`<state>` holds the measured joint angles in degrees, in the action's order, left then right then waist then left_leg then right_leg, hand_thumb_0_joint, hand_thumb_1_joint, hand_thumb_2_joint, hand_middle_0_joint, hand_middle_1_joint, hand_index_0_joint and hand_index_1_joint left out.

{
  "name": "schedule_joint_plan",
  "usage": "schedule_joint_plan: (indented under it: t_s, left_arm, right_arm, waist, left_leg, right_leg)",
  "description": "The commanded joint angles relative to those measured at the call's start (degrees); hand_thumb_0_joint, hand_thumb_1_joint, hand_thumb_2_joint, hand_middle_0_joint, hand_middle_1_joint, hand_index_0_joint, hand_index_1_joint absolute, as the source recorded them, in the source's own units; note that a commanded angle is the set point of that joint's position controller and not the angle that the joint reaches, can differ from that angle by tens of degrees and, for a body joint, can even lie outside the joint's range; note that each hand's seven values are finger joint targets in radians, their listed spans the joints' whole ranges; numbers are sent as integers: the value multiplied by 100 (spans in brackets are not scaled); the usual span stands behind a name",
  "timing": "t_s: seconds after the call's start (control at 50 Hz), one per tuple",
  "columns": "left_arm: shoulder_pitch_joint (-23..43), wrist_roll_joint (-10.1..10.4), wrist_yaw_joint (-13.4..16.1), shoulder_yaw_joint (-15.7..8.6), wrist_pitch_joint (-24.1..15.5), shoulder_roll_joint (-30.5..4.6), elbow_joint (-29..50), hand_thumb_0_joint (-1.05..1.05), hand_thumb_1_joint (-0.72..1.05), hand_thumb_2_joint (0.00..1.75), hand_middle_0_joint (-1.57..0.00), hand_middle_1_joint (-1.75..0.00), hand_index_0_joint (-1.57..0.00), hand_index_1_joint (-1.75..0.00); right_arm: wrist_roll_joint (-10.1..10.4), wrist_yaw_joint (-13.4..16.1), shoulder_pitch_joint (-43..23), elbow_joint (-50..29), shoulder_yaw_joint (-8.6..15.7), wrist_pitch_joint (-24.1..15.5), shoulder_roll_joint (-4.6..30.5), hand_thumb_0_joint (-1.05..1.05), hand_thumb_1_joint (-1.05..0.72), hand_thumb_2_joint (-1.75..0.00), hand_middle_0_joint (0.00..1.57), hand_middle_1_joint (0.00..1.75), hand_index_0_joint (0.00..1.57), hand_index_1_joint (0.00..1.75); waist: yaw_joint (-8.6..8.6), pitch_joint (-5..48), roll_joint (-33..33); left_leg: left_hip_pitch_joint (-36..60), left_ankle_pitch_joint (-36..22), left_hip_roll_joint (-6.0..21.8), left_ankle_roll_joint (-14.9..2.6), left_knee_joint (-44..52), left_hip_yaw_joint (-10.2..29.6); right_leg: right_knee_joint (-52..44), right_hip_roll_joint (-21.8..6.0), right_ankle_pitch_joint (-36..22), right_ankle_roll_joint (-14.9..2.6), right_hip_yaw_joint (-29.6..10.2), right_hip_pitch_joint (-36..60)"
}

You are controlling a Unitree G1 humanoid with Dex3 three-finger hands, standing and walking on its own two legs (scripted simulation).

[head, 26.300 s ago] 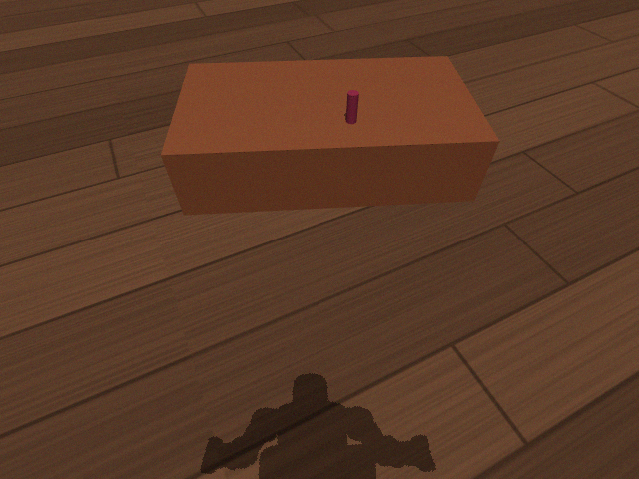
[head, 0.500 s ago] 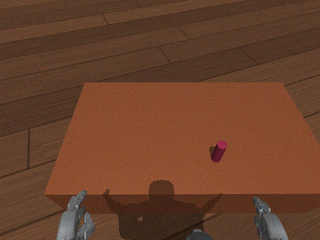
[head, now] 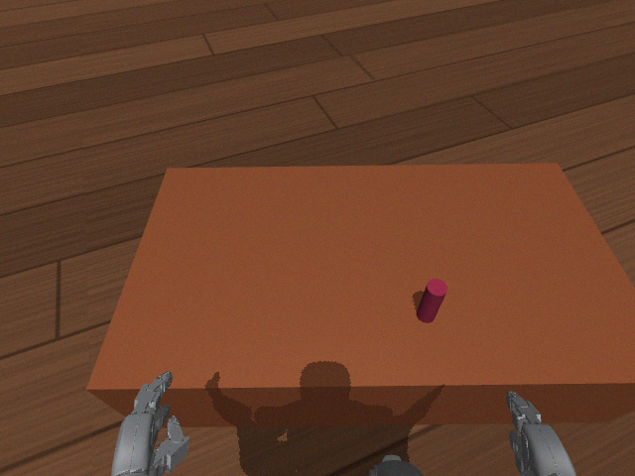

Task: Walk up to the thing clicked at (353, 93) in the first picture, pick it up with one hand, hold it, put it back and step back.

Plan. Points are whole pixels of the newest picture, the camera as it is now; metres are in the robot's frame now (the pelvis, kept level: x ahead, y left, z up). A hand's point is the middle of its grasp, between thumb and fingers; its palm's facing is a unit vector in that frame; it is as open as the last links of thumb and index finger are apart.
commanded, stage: home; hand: right
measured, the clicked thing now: (431, 301) +0.53 -0.23 -0.32
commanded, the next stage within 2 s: stand in 1.48 s
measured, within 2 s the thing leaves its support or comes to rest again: neither
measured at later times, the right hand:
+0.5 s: hand (485, 475) +0.15 -0.17 -0.05, palm faces +0.06 +0.98 -0.20, open 17.6 cm
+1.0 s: hand (476, 466) +0.16 -0.17 -0.05, palm faces +0.06 +0.98 -0.20, open 17.5 cm
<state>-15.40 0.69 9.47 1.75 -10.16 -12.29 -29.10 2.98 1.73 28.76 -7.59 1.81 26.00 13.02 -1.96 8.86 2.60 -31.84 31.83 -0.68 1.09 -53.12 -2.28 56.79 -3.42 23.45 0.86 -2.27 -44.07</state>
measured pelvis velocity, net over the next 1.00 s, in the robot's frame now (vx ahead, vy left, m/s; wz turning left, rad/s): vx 0.00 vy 0.01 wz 0.00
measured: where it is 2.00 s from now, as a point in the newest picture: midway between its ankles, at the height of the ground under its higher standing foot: outside the picture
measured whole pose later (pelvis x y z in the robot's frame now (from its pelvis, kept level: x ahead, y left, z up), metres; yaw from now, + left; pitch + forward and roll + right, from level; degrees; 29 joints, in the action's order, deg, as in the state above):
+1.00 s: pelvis +0.00 +0.01 +0.00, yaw +0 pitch +11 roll +3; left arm -15.5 0.5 10.5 1.8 -10.9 -12.6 -30.0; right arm 3.9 1.4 29.0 -7.7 1.8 25.8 12.9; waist -2.1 8.9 2.8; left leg -32.8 32.2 -1.4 0.0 -54.2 -2.8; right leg 56.7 -4.0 23.0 2.0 -3.0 -44.6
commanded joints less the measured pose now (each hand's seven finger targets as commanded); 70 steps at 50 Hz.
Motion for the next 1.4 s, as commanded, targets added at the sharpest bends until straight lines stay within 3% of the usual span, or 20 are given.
schedule_joint_plan:
  t_s: [0.0,0.08,0.18,0.2,0.22,0.32,0.4,0.62,0.72,0.84,0.94,0.98,1.0,1.02,1.04,1.06,1.1,1.14,1.26,1.38]
  left_arm:
    - [390,22,129,-327,-340,-756,955,0,90,90,-20,-30,-20,-30]
    - [420,20,157,-335,-373,-770,978,0,90,90,-20,-30,-20,-30]
    - [387,15,183,-298,-389,-717,958,0,90,90,-20,-30,-20,-30]
    - [422,13,184,-316,-387,-744,962,0,90,90,-20,-30,-20,-30]
    - [341,12,191,-336,-399,-754,947,0,90,90,-20,-30,-20,-30]
    - [406,14,210,-304,-424,-739,919,0,90,90,-20,-30,-20,-30]
    - [365,2,226,-318,-438,-736,932,0,90,90,-20,-31,-20,-30]
    - [422,4,230,-307,-462,-751,908,0,90,90,-20,-31,-20,-31]
    - [389,-4,230,-305,-446,-731,885,0,90,90,-20,-31,-20,-31]
    - [421,-8,212,-286,-412,-728,885,0,90,90,-20,-31,-20,-31]
    - [289,-10,197,-330,-387,-736,836,0,90,90,-20,-31,-20,-31]
    - [344,-12,183,-310,-388,-730,830,0,90,90,-20,-31,-20,-30]
    - [753,-745,-158,-582,153,-1379,-620,0,90,90,-20,-31,-20,-31]
    - [697,-738,-409,-664,362,-1444,-559,0,90,90,-20,-31,-20,-31]
    - [722,-728,-524,-635,428,-1296,-505,0,90,90,-20,-31,-20,-31]
    - [755,-674,-623,-652,501,-1203,-512,0,90,90,-20,-31,-20,-31]
    - [767,-460,-783,-637,576,-1185,-749,0,90,90,-20,-31,-20,-31]
    - [725,-360,-900,-667,642,-1316,-954,0,90,90,-20,-31,-20,-31]
    - [775,-355,-930,-669,761,-1259,-1519,0,90,90,-20,-31,-20,-31]
    - [941,-329,-885,-701,814,-1506,-1988,0,90,90,-20,-31,-20,-31]
  right_arm:
    - [3,22,-121,-1074,279,-265,498,0,61,-2,5,4,5,4]
    - [-5,17,-153,-1099,311,-297,528,0,61,-1,4,4,4,4]
    - [-26,31,-115,-1179,405,-287,666,0,59,-3,5,4,5,4]
    - [-9,11,-69,-1025,230,-281,474,0,60,-2,5,4,5,4]
    - [-7,17,-54,-1097,342,-284,557,0,59,-3,5,4,5,4]
    - [-5,15,-211,-1084,263,-296,500,0,59,-2,5,4,5,4]
    - [-4,9,-49,-1080,349,-283,591,0,58,-3,5,5,5,5]
    - [18,0,-193,-1123,272,-291,533,0,56,-5,5,5,5,5]
    - [33,8,-31,-999,400,-289,641,0,55,-5,5,5,5,5]
    - [69,-8,-98,-1055,321,-307,570,0,56,-4,5,5,5,5]
    - [49,4,0,-1129,372,-324,642,0,55,-5,5,5,5,5]
    - [32,9,8,-1035,303,-291,576,0,55,-5,5,5,5,5]
    - [-775,158,-1132,976,357,-1558,1217,0,61,-1,4,4,4,4]
    - [-701,118,-1024,1875,464,-2020,1339,0,58,-3,5,4,5,4]
    - [-676,74,-1069,2111,442,-2265,1361,0,58,-3,5,5,5,5]
    - [-822,65,-1016,2208,390,-2415,1475,0,57,-3,5,5,5,5]
    - [-750,-7,-1197,2641,342,-2582,1556,0,58,-3,5,5,5,5]
    - [-618,-28,-1406,3093,365,-2616,1467,0,58,-3,5,5,5,5]
    - [-536,63,-1494,4097,353,-2802,1407,0,58,-3,5,4,5,4]
    - [-533,100,-1449,4942,282,-2817,1386,0,56,-4,5,5,5,5]
  waist:
    - [-14,432,67]
    - [9,360,104]
    - [12,570,102]
    - [-27,407,-21]
    - [14,593,32]
    - [-34,301,117]
    - [1,525,-51]
    - [-33,408,153]
    - [-12,510,-138]
    - [-27,443,-41]
    - [-42,822,-34]
    - [-38,662,-15]
    - [317,-208,-549]
    - [278,-274,-571]
    - [240,-229,-565]
    - [248,-339,-494]
    - [133,-387,-492]
    - [145,-73,-583]
    - [159,-71,-309]
    - [263,-557,58]
  left_leg:
    - [-658,-1408,-161,-76,892,-160]
    - [-738,-1040,-178,-118,913,-191]
    - [-649,-1340,-162,-93,867,-164]
    - [-698,-1187,-166,-91,899,-170]
    - [-655,-1242,-161,-101,848,-168]
    - [-827,-895,-171,-122,927,-160]
    - [-689,-1208,-156,-79,911,-139]
    - [-766,-1062,-163,-95,918,-122]
    - [-602,-1525,-133,-15,951,-84]
    - [-650,-1492,-133,-5,962,-56]
    - [-482,-2282,-122,37,825,-55]
    - [-523,-2144,-130,20,827,-61]
    - [596,-2010,308,-438,1228,587]
    - [712,-2255,399,-500,1303,756]
    - [800,-2291,505,-509,1364,955]
    - [765,-2469,596,-568,1508,1014]
    - [827,-2363,723,-486,1720,1031]
    - [1023,-2607,675,-371,1693,899]
    - [1460,-2879,631,-210,1890,681]
    - [1665,-2189,523,-178,2282,559]
  right_leg:
    - [-822,182,-899,-168,59,1445]
    - [-909,178,-601,-150,30,1382]
    - [-807,185,-842,-161,58,1465]
    - [-825,189,-691,-164,61,1360]
    - [-820,185,-770,-165,48,1442]
    - [-905,182,-423,-142,63,1340]
    - [-776,202,-694,-175,77,1356]
    - [-831,194,-538,-158,84,1379]
    - [-670,208,-882,-208,120,1337]
    - [-656,207,-822,-210,122,1309]
    - [-502,201,-1578,-233,112,1568]
    - [-561,188,-1460,-220,118,1524]
    - [-892,45,-2396,-408,-70,1848]
    - [-865,100,-2147,-382,71,1835]
    - [-984,71,-2017,-398,59,1825]
    - [-890,77,-1969,-358,39,1699]
    - [-1234,182,-1495,-377,120,2121]
    - [-1414,144,-1835,-355,42,2471]
    - [-1815,-19,-2452,-402,-83,3072]
    - [-2692,-254,-1929,-479,-399,3103]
